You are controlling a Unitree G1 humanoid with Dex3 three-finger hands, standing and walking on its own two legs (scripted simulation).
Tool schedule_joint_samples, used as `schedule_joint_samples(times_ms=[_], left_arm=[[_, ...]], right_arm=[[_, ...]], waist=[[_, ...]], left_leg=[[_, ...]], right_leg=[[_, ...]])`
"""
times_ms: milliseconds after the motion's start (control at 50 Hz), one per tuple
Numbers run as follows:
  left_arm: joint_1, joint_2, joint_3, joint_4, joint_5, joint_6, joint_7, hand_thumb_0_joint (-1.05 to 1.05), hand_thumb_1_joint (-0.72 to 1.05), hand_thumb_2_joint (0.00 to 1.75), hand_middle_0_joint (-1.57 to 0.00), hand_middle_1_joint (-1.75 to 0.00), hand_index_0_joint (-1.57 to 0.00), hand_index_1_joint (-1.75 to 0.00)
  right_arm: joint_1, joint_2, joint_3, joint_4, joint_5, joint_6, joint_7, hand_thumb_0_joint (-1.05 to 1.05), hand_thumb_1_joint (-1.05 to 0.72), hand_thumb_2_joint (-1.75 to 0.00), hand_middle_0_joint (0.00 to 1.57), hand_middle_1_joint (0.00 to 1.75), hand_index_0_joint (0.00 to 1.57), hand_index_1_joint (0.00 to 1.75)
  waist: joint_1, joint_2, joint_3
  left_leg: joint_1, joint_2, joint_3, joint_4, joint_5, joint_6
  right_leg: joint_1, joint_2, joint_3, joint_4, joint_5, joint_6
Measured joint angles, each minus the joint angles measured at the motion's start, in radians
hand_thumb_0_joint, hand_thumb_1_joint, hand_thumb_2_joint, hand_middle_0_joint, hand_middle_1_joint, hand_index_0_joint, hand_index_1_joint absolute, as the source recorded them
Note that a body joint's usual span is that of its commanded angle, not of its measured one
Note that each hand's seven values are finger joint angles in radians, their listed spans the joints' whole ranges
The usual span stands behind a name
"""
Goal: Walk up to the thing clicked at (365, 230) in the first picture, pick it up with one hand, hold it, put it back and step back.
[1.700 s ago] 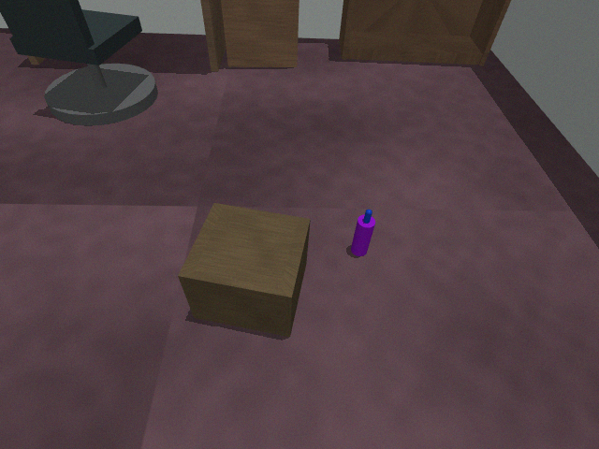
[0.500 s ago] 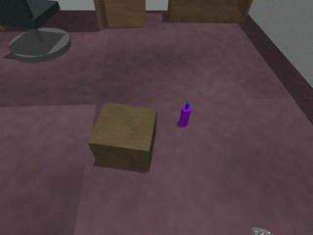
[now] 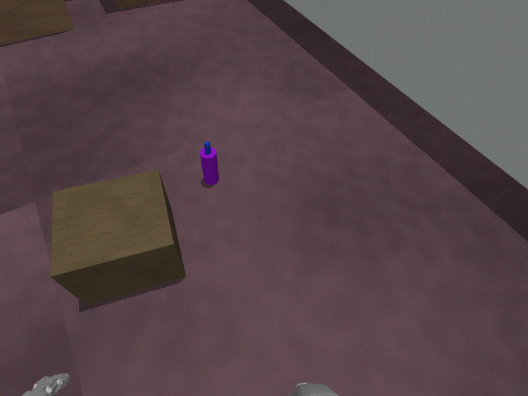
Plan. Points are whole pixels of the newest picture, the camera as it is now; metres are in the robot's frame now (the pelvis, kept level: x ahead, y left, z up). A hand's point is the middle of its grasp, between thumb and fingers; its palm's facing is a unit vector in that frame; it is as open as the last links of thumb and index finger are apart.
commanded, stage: walk up
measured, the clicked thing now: (209, 162) +1.10 +0.14 -0.64
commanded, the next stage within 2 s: stand in 1.32 s
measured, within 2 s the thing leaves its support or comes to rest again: neither
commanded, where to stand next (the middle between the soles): +0.09 -0.03 m, yaw -23 degrees
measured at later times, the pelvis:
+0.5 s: pelvis +0.00 +0.01 -0.01, yaw -15 degrees
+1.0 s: pelvis +0.01 -0.01 -0.01, yaw -22 degrees
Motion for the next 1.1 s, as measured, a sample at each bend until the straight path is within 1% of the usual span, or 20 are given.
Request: schedule_joint_samples(times_ms=[40,60,120,160,280,340,380,420,480,520,620,680,700,740,780,840,880,940,1000,1100], left_arm=[[-0.004,-0.008,0.002,-0.007,0.002,-0.016,0.005,0.01,0.91,0.9,-0.2,-0.3,-0.2,-0.3],[-0.01,-0.02,0.002,-0.01,0.006,-0.026,0.009,0.01,0.91,0.9,-0.2,-0.3,-0.2,-0.3],[0.001,-0.037,-0.009,-0.03,-0.001,-0.038,0.015,0.01,0.91,0.9,-0.21,-0.3,-0.2,-0.3],[0.012,-0.051,-0.02,-0.035,-0.005,-0.035,0.02,0.0,0.91,0.9,-0.21,-0.3,-0.2,-0.3],[0.036,-0.061,-0.033,-0.056,0.004,-0.026,0.021,0.0,0.9,0.9,-0.21,-0.3,-0.21,-0.3],[0.037,-0.048,-0.031,-0.061,-0.005,-0.009,0.022,0.01,0.9,0.9,-0.21,-0.3,-0.21,-0.3],[0.027,-0.035,-0.022,-0.045,-0.011,0.006,0.034,0.01,0.9,0.9,-0.21,-0.3,-0.21,-0.3],[0.025,-0.023,-0.021,-0.022,-0.009,0.013,0.041,0.01,0.91,0.9,-0.21,-0.3,-0.2,-0.3],[0.033,-0.002,-0.008,0.006,-0.011,0.01,0.03,0.01,0.91,0.9,-0.21,-0.3,-0.2,-0.3],[0.046,0.004,0.0,0.021,-0.012,0.006,0.017,0.01,0.91,0.9,-0.21,-0.3,-0.2,-0.3],[0.087,0.002,0.001,0.049,-0.004,-0.007,0.004,0.01,0.91,0.9,-0.21,-0.3,-0.2,-0.3],[0.099,-0.008,0.003,0.071,0.004,-0.028,0.017,0.01,0.91,0.9,-0.21,-0.3,-0.2,-0.3],[0.1,-0.015,0.001,0.075,0.008,-0.033,0.023,0.01,0.91,0.9,-0.21,-0.3,-0.2,-0.3],[0.105,-0.025,-0.01,0.078,0.009,-0.041,0.028,0.01,0.91,0.9,-0.21,-0.3,-0.2,-0.3],[0.103,-0.04,-0.024,0.083,0.005,-0.045,0.031,0.01,0.91,0.9,-0.21,-0.3,-0.2,-0.3],[0.093,-0.053,-0.041,0.084,0.001,-0.048,0.033,0.01,0.91,0.9,-0.21,-0.3,-0.2,-0.3],[0.075,-0.053,-0.049,0.087,-0.008,-0.044,0.035,0.01,0.91,0.9,-0.21,-0.3,-0.2,-0.3],[0.037,-0.056,-0.056,0.106,-0.022,-0.038,0.043,0.01,0.91,0.9,-0.21,-0.3,-0.2,-0.3],[0.006,-0.058,-0.06,0.129,-0.021,-0.051,0.043,0.01,0.91,0.9,-0.21,-0.3,-0.2,-0.3],[-0.041,-0.064,-0.073,0.162,-0.024,-0.057,0.039,0.01,0.91,0.9,-0.21,-0.3,-0.2,-0.3]], right_arm=[[0.017,-0.015,0.0,-0.002,0.006,0.009,0.0,0.01,-0.9,-0.9,0.2,0.3,0.21,0.3],[0.015,-0.022,-0.002,0.004,0.011,0.016,-0.003,0.01,-0.9,-0.9,0.2,0.3,0.21,0.3],[0.002,-0.011,0.007,0.027,0.018,0.036,-0.014,0.01,-0.91,-0.9,0.2,0.3,0.21,0.3],[0.002,-0.005,0.016,0.031,0.019,0.028,-0.013,0.01,-0.91,-0.9,0.2,0.3,0.2,0.3],[0.006,0.011,0.03,0.032,0.007,-0.001,-0.012,0.01,-0.91,-0.9,0.2,0.3,0.21,0.3],[0.008,0.019,0.027,0.028,0.001,-0.021,-0.02,0.01,-0.91,-0.9,0.2,0.3,0.21,0.3],[0.001,0.035,0.029,0.027,-0.006,-0.032,-0.024,0.01,-0.91,-0.9,0.2,0.3,0.21,0.3],[-0.009,0.045,0.034,0.028,-0.004,-0.034,-0.02,0.01,-0.91,-0.9,0.2,0.3,0.21,0.3],[-0.014,0.055,0.04,0.027,-0.005,-0.037,-0.021,0.01,-0.9,-0.9,0.2,0.3,0.21,0.3],[-0.012,0.048,0.04,0.022,-0.009,-0.04,-0.019,0.01,-0.9,-0.9,0.21,0.3,0.21,0.3],[-0.005,-0.001,0.031,0.002,-0.016,-0.033,-0.008,0.01,-0.9,-0.9,0.21,0.3,0.21,0.3],[-0.011,-0.028,0.023,0.002,-0.006,-0.011,-0.01,0.01,-0.9,-0.9,0.2,0.3,0.21,0.3],[-0.017,-0.03,0.021,0.01,-0.001,0.0,-0.014,0.01,-0.9,-0.9,0.2,0.3,0.21,0.3],[-0.037,-0.026,0.023,0.033,0.007,0.018,-0.021,0.01,-0.91,-0.9,0.2,0.3,0.21,0.3],[-0.054,-0.023,0.028,0.05,0.016,0.015,-0.023,0.01,-0.91,-0.9,0.2,0.3,0.21,0.3],[-0.068,-0.01,0.04,0.068,0.022,-0.006,-0.023,0.01,-0.91,-0.9,0.2,0.3,0.2,0.3],[-0.075,0.009,0.046,0.08,0.017,-0.022,-0.024,0.01,-0.91,-0.9,0.2,0.3,0.2,0.3],[-0.085,0.04,0.065,0.104,0.015,-0.03,-0.016,0.01,-0.91,-0.9,0.2,0.3,0.21,0.3],[-0.104,0.061,0.082,0.136,0.019,-0.021,-0.01,0.01,-0.91,-0.9,0.2,0.3,0.21,0.3],[-0.143,0.065,0.088,0.176,0.026,-0.02,-0.007,0.01,-0.91,-0.9,0.2,0.3,0.21,0.3]], waist=[[-0.004,0.02,-0.002],[-0.009,0.044,0.011],[0.009,0.033,0.014],[0.015,0.026,0.003],[0.034,0.005,-0.024],[0.037,-0.022,-0.032],[0.038,-0.059,-0.027],[0.032,-0.067,-0.022],[0.031,-0.077,-0.02],[0.033,-0.074,-0.024],[0.038,-0.037,-0.033],[0.04,0.008,-0.031],[0.041,0.022,-0.03],[0.059,0.02,-0.034],[0.068,0.025,-0.036],[0.072,0.022,-0.043],[0.069,0.004,-0.043],[0.067,-0.014,-0.045],[0.062,-0.009,-0.053],[0.052,-0.016,-0.065]], left_leg=[[-0.026,0.026,0.014,0.076,-0.041,-0.007],[-0.05,0.043,-0.011,0.147,-0.048,-0.002],[-0.133,-0.011,-0.094,0.374,-0.16,-0.009],[-0.168,-0.028,-0.114,0.411,-0.152,-0.013],[-0.175,-0.045,-0.131,0.243,-0.088,-0.007],[-0.121,-0.073,-0.123,0.093,0.033,0.004],[-0.125,-0.081,-0.095,0.115,0.042,0.001],[-0.117,-0.063,-0.083,0.12,0.032,0.003],[-0.092,-0.038,-0.069,0.073,0.05,0.004],[-0.083,-0.024,-0.06,0.043,0.063,0.002],[-0.086,0.014,-0.037,0.049,0.051,-0.007],[-0.118,0.054,-0.049,0.139,0.001,-0.016],[-0.131,0.051,-0.073,0.173,-0.035,-0.011],[-0.155,0.006,-0.113,0.253,-0.133,-0.005],[-0.162,-0.021,-0.131,0.281,-0.158,0.002],[-0.126,-0.041,-0.124,0.18,-0.106,0.008],[-0.088,-0.055,-0.113,0.083,0.018,-0.007],[-0.073,-0.053,-0.1,0.077,0.013,-0.026],[-0.054,-0.029,-0.106,0.065,0.011,-0.039],[-0.019,-0.032,-0.085,-0.006,0.046,-0.042]], right_leg=[[0.056,0.02,-0.013,-0.111,0.088,-0.013],[0.062,0.041,-0.017,-0.109,0.109,-0.008],[0.053,0.048,0.034,-0.073,0.094,-0.014],[0.06,0.047,0.063,-0.086,0.102,-0.012],[0.036,0.059,0.123,-0.058,0.094,0.009],[-0.005,0.061,0.148,0.025,0.053,0.027],[-0.049,0.071,0.183,0.136,-0.01,0.011],[-0.099,0.094,0.169,0.289,-0.077,0.004],[-0.141,0.083,0.127,0.406,-0.048,0.002],[-0.134,0.058,0.107,0.363,-0.033,0.006],[-0.043,0.006,0.044,0.101,-0.062,0.009],[0.024,0.028,0.011,-0.042,0.079,0.008],[0.02,0.037,0.006,-0.027,0.08,0.011],[0.003,0.036,0.027,0.002,0.062,0.004],[0.002,0.034,0.043,0.0,0.06,0.005],[-0.005,0.027,0.061,0.005,0.057,0.013],[-0.015,0.016,0.074,0.031,0.043,0.022],[-0.002,0.016,0.083,0.02,0.041,0.012],[0.032,0.037,0.076,-0.031,0.071,0.019],[0.047,0.033,0.096,-0.074,0.098,0.017]])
